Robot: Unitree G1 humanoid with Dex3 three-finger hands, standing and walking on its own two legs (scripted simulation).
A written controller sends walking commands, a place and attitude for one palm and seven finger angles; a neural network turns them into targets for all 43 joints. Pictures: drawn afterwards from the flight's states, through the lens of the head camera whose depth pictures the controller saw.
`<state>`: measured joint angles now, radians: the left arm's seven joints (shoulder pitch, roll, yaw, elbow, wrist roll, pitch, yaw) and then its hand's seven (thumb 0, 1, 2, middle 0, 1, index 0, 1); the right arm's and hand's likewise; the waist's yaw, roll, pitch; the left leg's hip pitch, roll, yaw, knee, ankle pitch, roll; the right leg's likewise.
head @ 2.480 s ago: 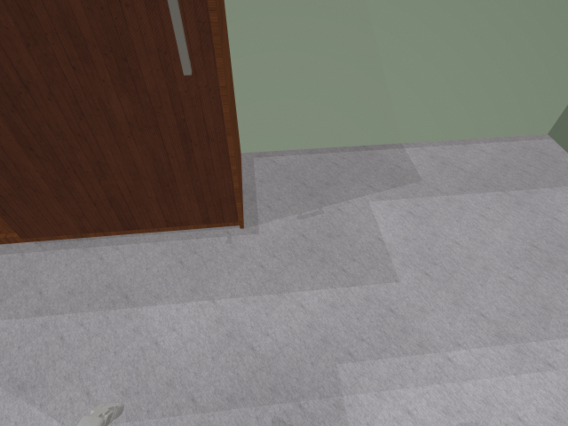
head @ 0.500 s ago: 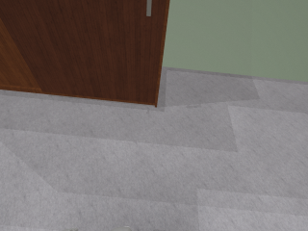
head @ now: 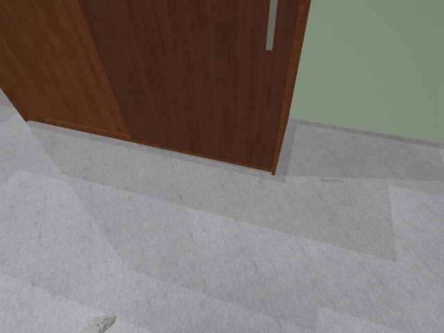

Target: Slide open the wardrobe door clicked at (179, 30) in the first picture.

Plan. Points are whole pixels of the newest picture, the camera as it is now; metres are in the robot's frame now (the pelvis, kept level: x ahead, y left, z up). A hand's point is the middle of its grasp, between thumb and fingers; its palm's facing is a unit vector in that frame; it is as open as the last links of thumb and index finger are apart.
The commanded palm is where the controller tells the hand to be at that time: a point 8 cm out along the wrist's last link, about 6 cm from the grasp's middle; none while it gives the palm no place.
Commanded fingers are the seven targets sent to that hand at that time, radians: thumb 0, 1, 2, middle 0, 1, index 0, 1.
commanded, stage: walk to a spot facing it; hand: right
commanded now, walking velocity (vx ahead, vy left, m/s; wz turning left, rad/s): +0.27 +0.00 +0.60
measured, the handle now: (273, 11) +1.07 -0.18 +0.13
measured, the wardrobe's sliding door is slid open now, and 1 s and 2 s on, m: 0.00 0.00 0.00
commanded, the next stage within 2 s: turn to face it in 1.48 s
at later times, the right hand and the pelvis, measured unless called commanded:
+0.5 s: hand (279, 279) +0.28 -0.12 -0.18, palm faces -0.39 +0.91 -0.10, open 7.4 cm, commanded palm none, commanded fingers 0.00 -0.90 -0.90 0.20 0.30 0.20 0.30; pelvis +0.12 +0.00 -0.01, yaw +20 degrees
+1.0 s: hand (259, 216) +0.44 -0.09 -0.17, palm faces -0.45 +0.86 -0.25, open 7.3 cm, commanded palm none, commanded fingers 0.00 -0.90 -0.90 0.20 0.30 0.20 0.30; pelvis +0.32 +0.08 +0.00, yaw +34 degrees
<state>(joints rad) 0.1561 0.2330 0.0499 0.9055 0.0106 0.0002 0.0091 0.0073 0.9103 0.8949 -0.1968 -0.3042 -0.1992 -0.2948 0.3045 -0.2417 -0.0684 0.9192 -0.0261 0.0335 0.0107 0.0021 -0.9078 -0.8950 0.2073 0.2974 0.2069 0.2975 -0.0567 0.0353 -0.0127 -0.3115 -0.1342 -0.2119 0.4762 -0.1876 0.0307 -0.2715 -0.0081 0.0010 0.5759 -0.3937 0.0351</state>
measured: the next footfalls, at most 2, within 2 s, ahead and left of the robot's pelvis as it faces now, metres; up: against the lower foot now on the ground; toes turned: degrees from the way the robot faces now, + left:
left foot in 0.58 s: +0.25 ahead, +0.15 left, +0.00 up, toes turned +31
right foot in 1.06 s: +0.53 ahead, +0.06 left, +0.00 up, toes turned +30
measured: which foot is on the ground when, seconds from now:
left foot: down 0.00-0.00, up 0.02-0.56, down 0.58-1.00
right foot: down 0.00-0.60, up 0.62-1.00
